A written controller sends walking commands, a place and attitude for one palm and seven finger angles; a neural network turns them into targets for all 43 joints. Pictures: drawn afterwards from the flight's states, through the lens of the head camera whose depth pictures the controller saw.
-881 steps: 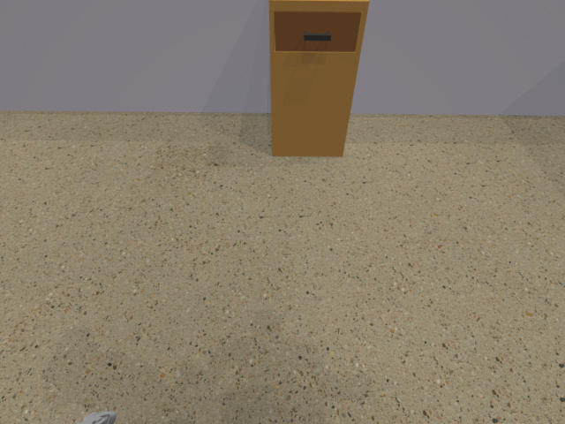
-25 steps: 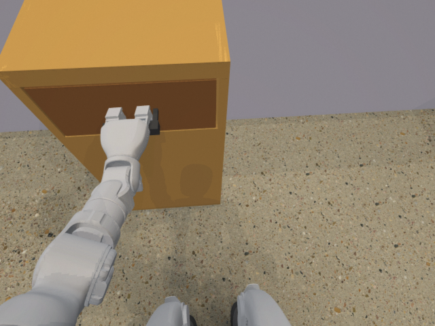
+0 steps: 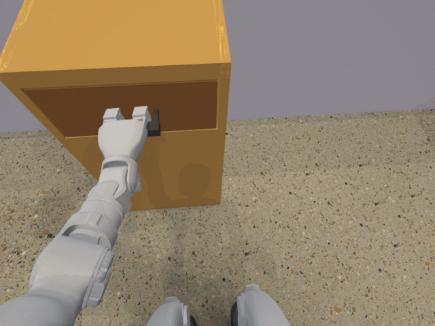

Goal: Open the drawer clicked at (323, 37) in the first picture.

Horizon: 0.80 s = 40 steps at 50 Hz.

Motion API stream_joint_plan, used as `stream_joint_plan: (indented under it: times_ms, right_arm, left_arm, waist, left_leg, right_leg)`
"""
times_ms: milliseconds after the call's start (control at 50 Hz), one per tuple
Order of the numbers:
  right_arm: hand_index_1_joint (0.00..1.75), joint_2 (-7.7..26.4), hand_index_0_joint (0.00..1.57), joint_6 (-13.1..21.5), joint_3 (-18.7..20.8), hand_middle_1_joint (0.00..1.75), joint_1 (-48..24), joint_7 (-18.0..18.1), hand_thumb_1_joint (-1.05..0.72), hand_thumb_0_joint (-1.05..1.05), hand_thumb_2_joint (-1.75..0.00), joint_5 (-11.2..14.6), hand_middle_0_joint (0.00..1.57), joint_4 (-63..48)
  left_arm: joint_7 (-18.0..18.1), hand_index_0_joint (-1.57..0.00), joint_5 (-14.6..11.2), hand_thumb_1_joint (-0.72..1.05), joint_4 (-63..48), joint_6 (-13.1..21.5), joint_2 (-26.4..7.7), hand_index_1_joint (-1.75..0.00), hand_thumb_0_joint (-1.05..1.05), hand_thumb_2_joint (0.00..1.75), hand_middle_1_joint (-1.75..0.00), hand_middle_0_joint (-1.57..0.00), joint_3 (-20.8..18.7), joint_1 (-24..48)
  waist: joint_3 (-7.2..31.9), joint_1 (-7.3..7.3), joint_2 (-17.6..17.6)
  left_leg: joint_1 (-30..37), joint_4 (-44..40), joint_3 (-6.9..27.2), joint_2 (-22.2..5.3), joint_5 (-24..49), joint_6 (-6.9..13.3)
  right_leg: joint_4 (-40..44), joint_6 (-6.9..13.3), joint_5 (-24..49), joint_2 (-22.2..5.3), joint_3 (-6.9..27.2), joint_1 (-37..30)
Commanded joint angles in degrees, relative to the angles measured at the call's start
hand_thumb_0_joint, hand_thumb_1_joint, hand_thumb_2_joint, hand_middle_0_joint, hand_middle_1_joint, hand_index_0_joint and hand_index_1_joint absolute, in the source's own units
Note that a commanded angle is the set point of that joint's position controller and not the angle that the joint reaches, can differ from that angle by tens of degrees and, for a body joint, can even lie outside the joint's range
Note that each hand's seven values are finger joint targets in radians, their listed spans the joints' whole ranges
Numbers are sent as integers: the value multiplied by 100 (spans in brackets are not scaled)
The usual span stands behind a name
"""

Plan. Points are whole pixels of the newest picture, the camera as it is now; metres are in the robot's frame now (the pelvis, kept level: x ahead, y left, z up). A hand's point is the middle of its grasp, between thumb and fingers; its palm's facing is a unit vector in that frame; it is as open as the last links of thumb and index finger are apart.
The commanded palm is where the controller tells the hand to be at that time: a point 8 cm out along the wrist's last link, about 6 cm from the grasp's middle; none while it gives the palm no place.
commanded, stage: close the thumb around the handle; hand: left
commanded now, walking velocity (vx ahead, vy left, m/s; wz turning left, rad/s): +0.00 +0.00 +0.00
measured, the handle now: (133, 122) +0.53 +0.15 -0.02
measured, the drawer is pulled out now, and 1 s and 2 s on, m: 0.00 0.01 0.14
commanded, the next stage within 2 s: pull the drawer open in 0.62 s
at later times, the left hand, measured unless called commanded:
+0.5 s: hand (132, 150) +0.47 +0.15 -0.03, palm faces -0.05 -0.04 -1.00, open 6.3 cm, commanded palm +0.44 +0.15 +0.02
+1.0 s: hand (131, 156) +0.45 +0.15 -0.03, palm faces -0.07 -0.04 -1.00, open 6.0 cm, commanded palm +0.41 +0.14 +0.02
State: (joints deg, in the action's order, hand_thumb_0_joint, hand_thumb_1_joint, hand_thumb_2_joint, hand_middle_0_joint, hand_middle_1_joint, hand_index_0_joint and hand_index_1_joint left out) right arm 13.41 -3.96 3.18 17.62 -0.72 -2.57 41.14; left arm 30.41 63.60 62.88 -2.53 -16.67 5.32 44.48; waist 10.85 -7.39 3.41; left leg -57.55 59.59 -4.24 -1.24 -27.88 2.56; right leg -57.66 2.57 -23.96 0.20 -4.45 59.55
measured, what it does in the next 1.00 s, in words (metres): stands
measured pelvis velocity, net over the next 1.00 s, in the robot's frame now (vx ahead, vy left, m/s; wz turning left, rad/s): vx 0.01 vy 0.00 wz -0.01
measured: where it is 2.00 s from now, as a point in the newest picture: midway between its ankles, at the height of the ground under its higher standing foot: outside the picture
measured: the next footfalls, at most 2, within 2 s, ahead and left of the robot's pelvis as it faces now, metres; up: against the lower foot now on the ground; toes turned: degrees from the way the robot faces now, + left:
none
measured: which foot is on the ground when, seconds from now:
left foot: down 0.00-1.00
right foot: down 0.00-1.00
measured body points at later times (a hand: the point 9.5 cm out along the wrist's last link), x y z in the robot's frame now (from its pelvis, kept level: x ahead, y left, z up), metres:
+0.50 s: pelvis +0.01 +0.01 +0.00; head +0.13 +0.00 +0.44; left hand +0.47 +0.15 +0.02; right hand +0.03 -0.25 -0.14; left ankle -0.01 +0.09 -0.66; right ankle +0.02 -0.10 -0.66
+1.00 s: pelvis +0.01 +0.00 +0.01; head +0.13 -0.01 +0.44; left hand +0.45 +0.15 +0.02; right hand +0.04 -0.26 -0.13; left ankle -0.01 +0.09 -0.66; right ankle +0.02 -0.10 -0.66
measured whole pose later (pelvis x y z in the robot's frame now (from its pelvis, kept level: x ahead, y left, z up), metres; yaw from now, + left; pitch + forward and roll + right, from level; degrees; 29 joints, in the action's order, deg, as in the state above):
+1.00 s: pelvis +0.01 +0.00 +0.01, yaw -1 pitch +25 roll -1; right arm 12.7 -5.8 4.1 18.0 -1.6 -2.2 40.5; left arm 29.9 62.6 57.5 -4.7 -14.6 7.7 38.1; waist 11.1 -5.5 3.7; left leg -53.2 56.7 -4.7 -1.3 -28.0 2.5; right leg -55.1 2.4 -24.0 0.6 -3.7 55.5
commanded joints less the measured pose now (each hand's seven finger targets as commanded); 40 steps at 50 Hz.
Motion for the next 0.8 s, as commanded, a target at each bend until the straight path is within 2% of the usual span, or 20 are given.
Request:
stream_joint_plan:
  times_ms: [0,100,200,240,320,380,400,420,440,480,520,580,600,620,640,660,680,740,780]
  right_arm:
    - [30,811,20,70,275,30,772,56,-90,0,-90,-25,20,-309]
    - [30,811,20,43,273,30,747,53,-90,0,-90,-12,20,-307]
    - [30,804,20,32,293,30,757,30,-90,0,-90,-37,20,-289]
    - [30,815,20,25,288,30,768,29,-90,0,-90,-38,20,-289]
    - [30,794,20,6,296,30,761,7,-90,0,-90,-38,20,-300]
    - [30,801,20,-6,306,30,774,11,-90,0,-90,-48,20,-306]
    - [30,784,20,-9,305,30,766,11,-90,0,-90,-43,20,-312]
    - [30,789,20,-8,301,30,743,13,-90,0,-90,-37,20,-310]
    - [30,782,20,-7,296,30,753,15,-90,0,-90,-31,20,-323]
    - [30,793,20,-5,292,30,760,13,-90,0,-90,-37,20,-301]
    - [30,791,20,-6,294,30,747,8,-90,0,-90,-32,20,-315]
    - [30,791,20,5,305,30,768,11,-90,0,-90,-41,20,-284]
    - [30,800,20,5,303,30,788,15,-90,0,-90,-38,20,-262]
    - [30,808,20,4,299,30,778,20,-90,0,-90,-42,20,-279]
    - [30,791,20,0,289,30,765,17,-90,0,-90,-34,20,-305]
    - [30,796,20,-3,292,30,767,23,-90,0,-90,-39,20,-290]
    - [30,787,20,-5,304,30,788,25,-90,0,-90,-37,20,-288]
    - [30,769,20,1,318,30,749,7,-90,0,-90,-22,20,-306]
    - [30,765,20,-4,321,30,741,-11,-90,0,-90,-16,20,-342]
  left_arm:
    - [234,-32,17,-22,-872,-67,-998,-123,0,42,-123,-32,-270,1872]
    - [239,-34,13,6,-850,-102,-844,-126,0,54,-126,-34,-161,1890]
    - [252,-36,38,34,-866,-111,-712,-129,0,66,-129,-36,-80,1964]
    - [250,-37,30,45,-845,-121,-781,-130,0,71,-130,-37,-146,1919]
    - [235,-38,26,68,-851,-118,-586,-133,0,80,-133,-38,-20,1889]
    - [226,-40,22,84,-927,-76,-718,-134,0,88,-134,-40,-140,1875]
    - [209,-40,10,90,-895,-86,-609,-135,0,90,-135,-40,-54,1828]
    - [205,-40,16,90,-878,-90,-675,-135,0,90,-135,-40,-96,1801]
    - [200,-40,19,90,-927,-83,-588,-135,0,90,-135,-40,-13,1851]
    - [209,-40,18,90,-860,-78,-663,-135,0,90,-135,-40,-79,1866]
    - [212,-40,26,90,-841,-91,-630,-135,0,90,-135,-40,-62,1785]
    - [225,-40,37,90,-823,-116,-545,-135,0,90,-135,-40,36,1981]
    - [235,-40,31,90,-821,-128,-606,-135,0,90,-135,-40,-5,2062]
    - [241,-40,28,90,-882,-122,-737,-135,0,90,-135,-40,-101,2039]
    - [223,-40,19,90,-829,-147,-661,-135,0,90,-135,-40,-36,1936]
    - [224,-40,12,90,-923,-134,-708,-135,0,90,-135,-40,-74,2112]
    - [223,-40,36,90,-928,-127,-631,-135,0,90,-135,-40,-18,2056]
    - [200,-40,2,90,-798,-164,-343,-135,0,90,-135,-40,138,1793]
    - [173,-40,-31,90,-849,-129,-295,-135,0,90,-135,-40,142,1655]
  waist:
    - [2623,-37,-196]
    - [2492,-51,-117]
    - [2584,-87,-32]
    - [2559,-60,-132]
    - [2526,-67,-61]
    - [2668,-42,-111]
    - [2614,-68,-166]
    - [2490,-50,-165]
    - [2505,-70,-171]
    - [2490,-80,-206]
    - [2488,-32,-151]
    - [2461,-138,-74]
    - [2438,-167,-206]
    - [2530,-98,-130]
    - [2567,-71,-91]
    - [2573,-114,-108]
    - [2622,-101,-32]
    - [2453,-101,-143]
    - [2590,-33,-63]
  left_leg:
    - [1347,-526,383,250,2123,12]
    - [1550,-593,438,220,2207,-9]
    - [1750,-565,482,198,2384,-28]
    - [1679,-576,476,199,2411,-24]
    - [1789,-583,498,181,2479,-42]
    - [1802,-561,497,177,2579,-30]
    - [1763,-556,471,188,2557,-24]
    - [1704,-574,465,188,2474,-28]
    - [1687,-589,467,192,2453,-27]
    - [1666,-576,483,184,2428,-18]
    - [1682,-599,477,193,2419,-33]
    - [1720,-560,490,183,2415,-30]
    - [1687,-556,489,177,2350,-17]
    - [1664,-570,464,199,2360,-18]
    - [1650,-580,448,220,2355,-23]
    - [1704,-583,497,201,2410,-26]
    - [1779,-566,496,193,2515,-32]
    - [1805,-593,486,178,2477,-37]
    - [1897,-621,509,172,2494,-46]
  right_leg:
    - [635,-52,2185,177,387,-2016]
    - [660,-35,2056,196,326,-1814]
    - [638,-30,2086,208,293,-1697]
    - [632,-30,2151,211,305,-1794]
    - [632,-22,2106,220,269,-1693]
    - [601,-27,2246,211,292,-1811]
    - [619,-32,2286,213,291,-1841]
    - [648,-30,2232,211,306,-1815]
    - [639,-30,2230,210,297,-1843]
    - [622,-31,2200,210,299,-1809]
    - [631,-21,2153,212,290,-1801]
    - [627,-23,2123,213,285,-1666]
    - [646,-34,2083,216,287,-1672]
    - [644,-30,2134,208,317,-1794]
    - [648,-23,2161,210,319,-1850]
    - [623,-15,2175,206,295,-1815]
    - [604,-20,2220,209,294,-1772]
    - [669,-25,2137,226,271,-1696]
    - [649,-14,2090,221,253,-1721]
